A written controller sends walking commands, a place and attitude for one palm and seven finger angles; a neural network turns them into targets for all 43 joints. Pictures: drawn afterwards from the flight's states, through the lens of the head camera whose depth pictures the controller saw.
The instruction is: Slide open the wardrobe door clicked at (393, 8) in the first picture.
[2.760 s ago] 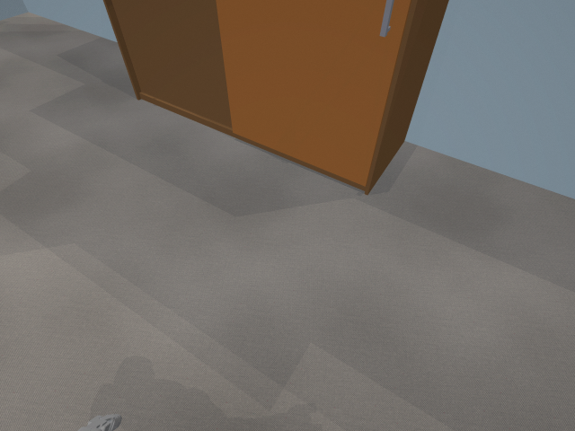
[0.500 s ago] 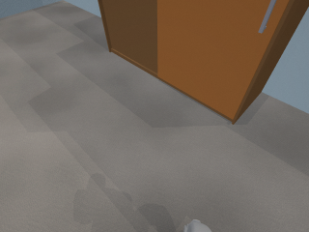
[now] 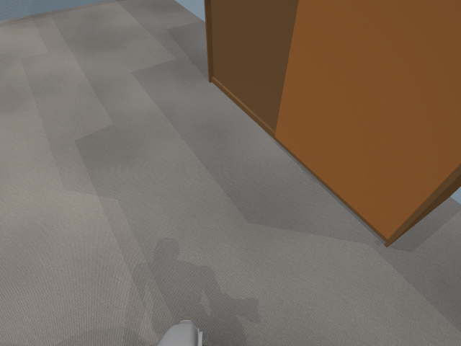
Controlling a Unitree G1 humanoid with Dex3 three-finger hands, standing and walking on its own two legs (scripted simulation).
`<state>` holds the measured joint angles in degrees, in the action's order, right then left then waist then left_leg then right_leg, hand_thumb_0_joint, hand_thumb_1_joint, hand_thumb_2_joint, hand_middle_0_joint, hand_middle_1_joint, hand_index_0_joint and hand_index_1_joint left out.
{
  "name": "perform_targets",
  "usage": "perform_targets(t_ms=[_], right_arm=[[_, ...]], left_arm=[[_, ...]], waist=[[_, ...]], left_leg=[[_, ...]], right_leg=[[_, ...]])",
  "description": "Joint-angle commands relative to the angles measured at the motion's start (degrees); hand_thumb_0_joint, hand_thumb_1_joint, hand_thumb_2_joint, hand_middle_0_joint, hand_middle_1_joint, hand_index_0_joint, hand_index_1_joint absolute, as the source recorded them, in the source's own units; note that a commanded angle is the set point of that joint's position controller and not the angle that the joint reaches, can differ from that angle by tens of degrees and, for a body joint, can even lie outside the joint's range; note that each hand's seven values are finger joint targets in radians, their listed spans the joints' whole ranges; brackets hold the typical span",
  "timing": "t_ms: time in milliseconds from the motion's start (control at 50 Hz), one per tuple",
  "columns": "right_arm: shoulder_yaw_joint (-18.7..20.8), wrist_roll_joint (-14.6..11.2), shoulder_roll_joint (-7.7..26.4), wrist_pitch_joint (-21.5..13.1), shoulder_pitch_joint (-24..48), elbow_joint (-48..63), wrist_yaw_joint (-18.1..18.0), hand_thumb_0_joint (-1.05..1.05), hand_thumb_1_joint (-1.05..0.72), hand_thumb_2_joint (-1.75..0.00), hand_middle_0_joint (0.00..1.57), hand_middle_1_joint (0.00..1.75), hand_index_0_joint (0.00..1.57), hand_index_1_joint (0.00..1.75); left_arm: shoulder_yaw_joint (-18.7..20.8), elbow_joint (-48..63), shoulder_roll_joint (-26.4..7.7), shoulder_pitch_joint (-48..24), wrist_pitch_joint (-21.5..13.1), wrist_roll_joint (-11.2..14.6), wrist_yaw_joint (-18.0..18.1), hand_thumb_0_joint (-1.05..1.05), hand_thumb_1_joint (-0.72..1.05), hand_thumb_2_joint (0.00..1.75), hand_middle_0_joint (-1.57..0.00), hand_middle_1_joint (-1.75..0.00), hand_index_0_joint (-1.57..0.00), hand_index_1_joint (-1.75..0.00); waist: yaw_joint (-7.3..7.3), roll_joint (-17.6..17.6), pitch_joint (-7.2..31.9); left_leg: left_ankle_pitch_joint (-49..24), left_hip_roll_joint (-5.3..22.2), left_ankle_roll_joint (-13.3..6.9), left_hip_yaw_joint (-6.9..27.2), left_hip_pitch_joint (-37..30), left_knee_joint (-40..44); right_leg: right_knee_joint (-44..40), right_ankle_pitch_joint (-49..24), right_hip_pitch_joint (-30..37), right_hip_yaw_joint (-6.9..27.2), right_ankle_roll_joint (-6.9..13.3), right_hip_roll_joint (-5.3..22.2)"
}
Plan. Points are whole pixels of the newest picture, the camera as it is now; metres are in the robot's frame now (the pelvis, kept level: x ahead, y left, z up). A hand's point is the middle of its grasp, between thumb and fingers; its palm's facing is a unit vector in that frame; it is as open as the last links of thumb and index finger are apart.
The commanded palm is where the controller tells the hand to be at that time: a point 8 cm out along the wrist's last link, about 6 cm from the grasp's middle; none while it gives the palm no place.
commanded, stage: walk to a spot facing it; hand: right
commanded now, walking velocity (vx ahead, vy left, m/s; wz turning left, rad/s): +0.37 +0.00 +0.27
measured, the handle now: out of the picture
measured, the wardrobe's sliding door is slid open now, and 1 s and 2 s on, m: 0.00 0.00 0.00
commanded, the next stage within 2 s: turn to face it in 0.72 s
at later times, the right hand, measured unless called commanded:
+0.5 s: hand (333, 321) +0.23 -0.20 -0.20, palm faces +0.01 +0.99 -0.17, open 7.3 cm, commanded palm none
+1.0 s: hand (287, 180) +0.60 -0.11 -0.18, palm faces -0.26 +0.94 -0.21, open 7.3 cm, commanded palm none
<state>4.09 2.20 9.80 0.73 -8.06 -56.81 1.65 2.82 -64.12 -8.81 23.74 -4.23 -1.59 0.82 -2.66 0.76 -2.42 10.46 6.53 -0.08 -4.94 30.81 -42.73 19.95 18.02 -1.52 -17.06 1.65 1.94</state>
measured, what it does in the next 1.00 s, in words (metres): walks ahead: left foot, then right foot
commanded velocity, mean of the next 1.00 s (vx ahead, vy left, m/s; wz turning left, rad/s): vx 0.23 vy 0.00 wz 0.14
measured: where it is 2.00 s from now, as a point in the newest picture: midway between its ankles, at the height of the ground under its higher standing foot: (230, 280)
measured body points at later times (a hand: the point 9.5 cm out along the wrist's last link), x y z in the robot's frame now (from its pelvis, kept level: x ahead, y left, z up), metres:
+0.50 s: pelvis +0.24 -0.01 -0.02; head +0.24 -0.03 +0.43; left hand +0.30 +0.25 -0.14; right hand +0.23 -0.25 -0.18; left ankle +0.15 +0.13 -0.74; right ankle +0.31 -0.11 -0.74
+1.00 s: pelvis +0.43 +0.03 -0.03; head +0.48 +0.06 +0.42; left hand +0.29 +0.21 -0.18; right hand +0.61 -0.16 -0.16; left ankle +0.49 +0.14 -0.74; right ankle +0.33 -0.11 -0.70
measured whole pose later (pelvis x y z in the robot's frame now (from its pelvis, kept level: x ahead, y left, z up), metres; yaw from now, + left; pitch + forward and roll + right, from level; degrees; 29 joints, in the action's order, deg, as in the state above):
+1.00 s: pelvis +0.43 +0.03 -0.03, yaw +13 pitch -1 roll +0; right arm 2.8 1.6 9.1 -3.3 -4.1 -56.0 -0.2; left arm 2.4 -65.8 -6.9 23.4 -0.4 0.0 1.2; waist -3.5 -1.9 -6.6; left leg 12.8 3.1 -3.7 -10.4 24.9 -38.6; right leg 55.4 32.0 -11.0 -8.9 -2.0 7.8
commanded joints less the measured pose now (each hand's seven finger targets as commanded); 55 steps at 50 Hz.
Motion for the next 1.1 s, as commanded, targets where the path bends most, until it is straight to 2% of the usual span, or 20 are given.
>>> perform_targets(t_ms=[0, 60, 100, 120, 220, 360, 440, 480, 500, 540, 620, 800, 860, 880, 900, 920, 940, 960, 1020, 1080], right_arm=[[-0.4, -0.2, 1.3, -2.1, 6.0, 5.1, 0.3, 0.00, -0.90, -0.90, 0.20, 0.30, 0.20, 0.30], [0.7, 0.1, 5.1, -3.3, -11.2, -0.4, -0.3, 0.00, -0.90, -0.90, 0.20, 0.30, 0.20, 0.30], [3.1, -1.1, 15.7, -4.1, -24.4, -4.0, -1.5, 0.00, -0.90, -0.90, 0.20, 0.30, 0.20, 0.30], [3.2, -1.7, 15.3, -3.9, -22.2, -3.7, -2.0, 0.00, -0.90, -0.90, 0.20, 0.30, 0.20, 0.30], [0.2, -0.5, 6.1, -4.6, -7.6, -1.0, -2.6, 0.00, -0.90, -0.90, 0.20, 0.30, 0.20, 0.30], [0.8, -0.6, 9.2, -4.6, -9.2, -1.6, -1.7, 0.00, -0.90, -0.90, 0.20, 0.30, 0.20, 0.30], [0.9, -0.9, 8.7, -3.9, -9.4, -1.5, -1.4, 0.00, -0.90, -0.90, 0.20, 0.30, 0.20, 0.30], [-0.2, -1.4, 3.3, -3.9, -8.4, 1.4, -0.8, 0.00, -0.90, -0.90, 0.20, 0.30, 0.20, 0.30], [0.1, -0.8, 5.4, -3.7, -5.1, 1.6, -1.2, 0.00, -0.90, -0.90, 0.20, 0.30, 0.20, 0.30], [0.4, -0.6, 4.8, -3.8, -4.2, 0.6, -0.4, 0.00, -0.90, -0.90, 0.20, 0.30, 0.20, 0.30], [0.6, -0.4, 2.4, -1.5, -8.1, -0.7, 0.0, 0.00, -0.90, -0.90, 0.20, 0.30, 0.20, 0.30], [0.4, -0.5, 0.4, -0.8, 2.3, 4.8, 0.4, 0.00, -0.90, -0.90, 0.20, 0.30, 0.20, 0.30], [0.0, -0.1, 1.5, -2.0, -5.2, 2.4, -0.8, 0.00, -0.90, -0.90, 0.20, 0.30, 0.20, 0.30], [0.2, 0.0, 3.2, -2.8, -11.9, 0.2, -1.2, 0.00, -0.90, -0.90, 0.20, 0.30, 0.20, 0.30], [1.0, 0.2, 8.0, -3.9, -17.3, -2.1, -2.1, 0.00, -0.90, -0.90, 0.20, 0.30, 0.20, 0.30], [1.7, -0.5, 12.7, -4.5, -19.9, -3.3, -2.6, 0.00, -0.90, -0.90, 0.20, 0.30, 0.20, 0.30], [1.2, -1.4, 13.2, -4.3, -18.4, -2.7, -2.9, 0.00, -0.90, -0.90, 0.20, 0.30, 0.20, 0.30], [1.1, -1.2, 12.7, -4.0, -14.0, -1.3, -3.1, 0.00, -0.90, -0.90, 0.20, 0.30, 0.20, 0.30], [0.0, -1.0, 7.5, -2.8, -2.2, 1.8, -4.0, 0.00, -0.90, -0.90, 0.20, 0.30, 0.20, 0.30], [-0.1, -0.8, 7.4, -2.1, 1.3, 3.8, -4.0, 0.00, -0.90, -0.90, 0.20, 0.30, 0.20, 0.30]], left_arm=[[0.9, 0.4, -7.3, 6.0, -0.5, -0.5, 0.2, 0.00, 0.90, 0.90, -0.20, -0.30, -0.20, -0.30], [0.9, 0.8, -7.9, 3.0, -0.3, 0.4, 0.0, 0.00, 0.90, 0.90, -0.20, -0.30, -0.20, -0.30], [-0.1, 4.5, -3.6, 1.3, -0.8, 1.3, -0.5, 0.00, 0.90, 0.90, -0.20, -0.30, -0.20, -0.30], [0.6, 5.2, -5.2, -3.4, -0.4, 1.3, -0.4, 0.00, 0.90, 0.90, -0.20, -0.30, -0.20, -0.30], [0.8, 3.4, -1.4, -0.9, 2.2, 0.0, -1.0, 0.00, 0.90, 0.90, -0.20, -0.30, -0.20, -0.30], [0.9, 7.6, -2.2, -8.1, 1.6, 0.2, -2.5, 0.00, 0.90, 0.90, -0.20, -0.30, -0.20, -0.30], [1.6, 5.7, -6.6, -1.3, 0.3, 0.0, -1.8, 0.00, 0.90, 0.90, -0.20, -0.30, -0.20, -0.30], [3.7, 3.3, -17.1, 10.7, 0.0, -1.0, -0.9, 0.00, 0.90, 0.90, -0.20, -0.30, -0.20, -0.30], [2.9, 2.7, -14.4, 9.3, 0.2, -0.9, -0.1, 0.00, 0.90, 0.90, -0.20, -0.30, -0.20, -0.30], [1.4, 5.1, -9.9, 1.8, -0.4, -0.5, 0.1, 0.00, 0.90, 0.90, -0.20, -0.30, -0.20, -0.30], [0.5, 5.3, -6.8, -1.7, -1.4, 0.2, 0.8, 0.00, 0.90, 0.90, -0.20, -0.30, -0.20, -0.30], [1.6, 3.3, -7.1, 0.8, 0.1, 0.1, 0.9, 0.00, 0.90, 0.90, -0.20, -0.30, -0.20, -0.30], [1.5, 2.4, -7.4, 0.0, 0.7, 0.4, 0.9, 0.00, 0.90, 0.90, -0.20, -0.30, -0.20, -0.30], [1.3, 2.2, -7.4, -0.8, 0.7, 0.7, 0.7, 0.00, 0.90, 0.90, -0.20, -0.30, -0.20, -0.30], [0.7, 2.0, -4.6, 1.3, 0.7, 1.4, 0.1, 0.00, 0.90, 0.90, -0.20, -0.30, -0.20, -0.30], [0.2, 2.6, -0.9, 4.6, 1.2, 1.9, 0.2, 0.00, 0.90, 0.90, -0.20, -0.30, -0.20, -0.30], [0.2, 3.1, -1.5, 2.9, 2.1, 2.1, 0.9, 0.00, 0.90, 0.90, -0.20, -0.30, -0.20, -0.30], [0.1, 3.5, -1.0, 2.3, 2.8, 1.9, 0.8, 0.00, 0.90, 0.90, -0.20, -0.30, -0.20, -0.30], [0.6, 3.3, -1.7, -1.1, 4.8, 1.1, 0.3, 0.00, 0.90, 0.90, -0.20, -0.30, -0.20, -0.30], [0.4, 4.1, -1.1, 0.3, 6.4, 0.8, -0.4, 0.00, 0.90, 0.90, -0.20, -0.30, -0.20, -0.30]], waist=[[-1.04, -6.4, -4.2], [7.64, -3.5, 5.5], [10.49, 12.9, 14.0], [10.79, 7.5, 11.8], [0.97, 3.9, -1.4], [2.43, 7.3, -2.9], [-1.72, -2.5, -0.6], [-5.50, -24.3, 2.8], [-5.55, -19.9, 1.5], [-2.03, -8.5, -2.8], [2.14, -7.7, -1.7], [0.07, -9.8, -2.8], [3.44, -9.0, 2.3], [6.85, -7.2, 6.1], [8.63, 2.0, 12.5], [7.70, 12.6, 17.8], [7.55, 7.7, 17.9], [6.46, 12.5, 16.4], [2.38, 4.2, 3.3], [0.51, 6.0, 3.4]], left_leg=[[3.1, -2.6, -1.6, -3.2, -0.6, 6.4], [-0.6, -5.6, -4.7, -4.5, -27.3, 13.9], [-5.9, 18.8, -16.2, 32.5, -50.4, 22.8], [-3.4, 19.5, -17.1, 33.0, -44.5, 25.3], [5.9, 10.1, -9.4, 11.5, -13.7, 32.3], [12.1, 7.7, -8.5, 9.1, -13.5, 31.2], [8.1, 2.8, -5.5, 5.7, -9.4, 17.0], [22.6, -7.5, -1.1, -2.1, 6.3, -16.6], [19.9, -4.7, -2.0, 4.1, 8.9, -25.7], [10.7, -0.1, -1.7, 5.1, 10.2, -29.7], [3.6, 0.5, 0.4, 3.3, 5.3, -27.0], [0.0, -2.5, 0.5, -3.5, 2.3, 0.0], [-3.6, -5.6, -1.4, -4.8, -12.4, 7.6], [-10.5, -5.3, -1.4, -4.8, -21.9, 13.9], [-29.8, 3.3, -3.4, 2.5, -36.7, 12.3], [-56.3, 18.7, -10.4, 17.4, -46.0, 11.3], [-57.3, 20.5, -12.7, 15.0, -39.7, 14.7], [-45.5, 20.4, -12.6, 16.6, -35.4, 17.8], [-21.2, 16.5, -8.8, 6.9, -16.1, 24.3], [-8.8, 14.5, -7.0, 0.6, -11.8, 26.4]], right_leg=[[-4.9, -24.9, 2.0, 8.3, 5.1, 17.2], [18.5, -37.8, -4.8, 2.4, 1.4, 13.5], [50.9, 13.7, -34.5, 3.8, -3.0, 1.6], [57.3, 12.6, -36.9, 11.1, -1.8, 4.1], [43.8, 1.0, -26.9, 13.2, -3.3, 9.3], [21.1, -3.8, -21.3, 9.4, -3.8, 6.5], [8.9, -3.1, -2.8, 7.4, -3.5, 4.2], [-8.1, 9.9, 7.4, 38.1, 4.5, 26.0], [-10.3, 10.8, 4.6, 40.7, 4.9, 27.2], [-8.9, 0.5, -1.1, 29.7, 4.3, 24.7], [-7.1, -21.3, -4.3, 11.0, 1.6, 18.8], [-1.1, -38.6, 1.4, 0.6, 3.0, 17.6], [9.0, -45.7, -0.2, 1.5, 2.3, 16.9], [17.0, -41.8, -2.3, 1.2, 0.5, 14.6], [28.6, -25.7, -12.5, 1.6, -1.7, 10.7], [44.2, 15.5, -23.7, 5.8, -3.6, 3.1], [49.2, 18.6, -22.2, 14.2, -3.1, 3.6], [52.6, 16.7, -24.1, 16.4, -3.3, 4.1], [50.7, 9.6, -23.4, 16.5, -3.9, 6.5], [43.8, 7.3, -20.9, 13.4, -4.5, 5.5]])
